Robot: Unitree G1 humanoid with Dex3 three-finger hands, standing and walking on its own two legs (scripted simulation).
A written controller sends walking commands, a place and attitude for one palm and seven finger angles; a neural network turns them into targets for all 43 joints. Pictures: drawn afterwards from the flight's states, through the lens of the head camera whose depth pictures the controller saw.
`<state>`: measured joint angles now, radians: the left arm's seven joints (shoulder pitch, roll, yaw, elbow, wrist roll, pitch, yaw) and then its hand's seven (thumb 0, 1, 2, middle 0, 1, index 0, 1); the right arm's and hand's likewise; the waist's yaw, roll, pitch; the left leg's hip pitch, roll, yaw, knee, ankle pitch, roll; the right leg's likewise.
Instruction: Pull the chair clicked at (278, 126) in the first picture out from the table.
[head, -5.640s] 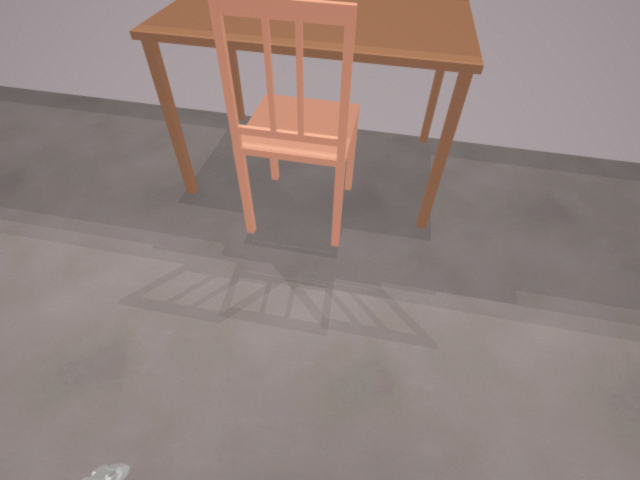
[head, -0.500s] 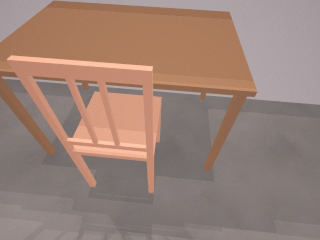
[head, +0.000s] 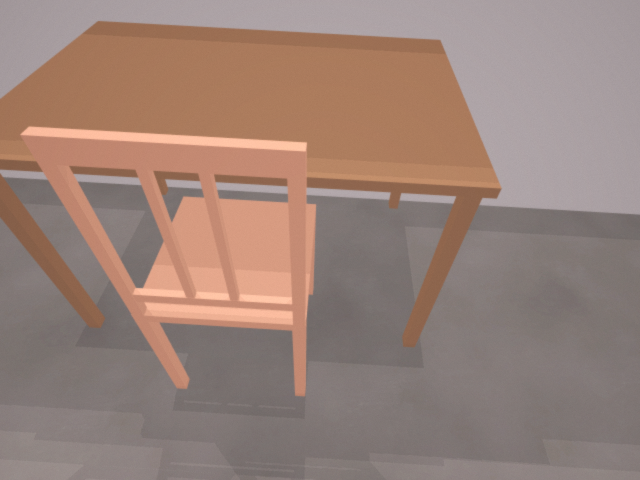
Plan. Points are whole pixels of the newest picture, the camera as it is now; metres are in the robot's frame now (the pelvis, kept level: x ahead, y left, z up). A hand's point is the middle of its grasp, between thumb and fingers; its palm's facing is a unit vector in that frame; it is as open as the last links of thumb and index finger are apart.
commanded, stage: look again from close up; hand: left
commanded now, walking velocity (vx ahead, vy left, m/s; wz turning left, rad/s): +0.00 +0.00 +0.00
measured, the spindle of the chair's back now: (171, 241) +0.52 +0.32 -0.07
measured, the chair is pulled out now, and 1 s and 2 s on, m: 0.00 0.00 0.00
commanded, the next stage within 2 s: shuffle to correct the standing spot in 1.16 s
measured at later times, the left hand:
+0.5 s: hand out of the picture -0.02 +0.15 -0.18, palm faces +0.04 -0.98 -0.19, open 7.3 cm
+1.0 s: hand out of the picture -0.10 +0.16 -0.18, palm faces +0.03 -0.98 -0.20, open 7.4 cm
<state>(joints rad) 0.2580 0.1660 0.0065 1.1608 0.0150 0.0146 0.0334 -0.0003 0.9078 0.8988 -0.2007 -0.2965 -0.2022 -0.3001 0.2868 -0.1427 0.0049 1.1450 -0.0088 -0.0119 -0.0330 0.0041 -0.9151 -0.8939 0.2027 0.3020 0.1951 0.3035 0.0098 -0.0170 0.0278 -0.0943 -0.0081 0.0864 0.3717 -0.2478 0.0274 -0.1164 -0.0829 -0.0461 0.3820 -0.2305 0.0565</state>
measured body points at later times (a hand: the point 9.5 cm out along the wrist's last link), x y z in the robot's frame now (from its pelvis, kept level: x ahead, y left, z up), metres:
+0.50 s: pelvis -0.04 -0.02 -0.01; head -0.06 -0.01 +0.44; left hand -0.03 +0.20 -0.17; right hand +0.01 -0.26 -0.16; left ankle -0.03 +0.10 -0.74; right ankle -0.02 -0.15 -0.74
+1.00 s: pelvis -0.06 -0.01 -0.01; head -0.06 -0.01 +0.44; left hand -0.10 +0.21 -0.17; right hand -0.09 -0.22 -0.17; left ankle -0.03 +0.10 -0.74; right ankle -0.02 -0.15 -0.74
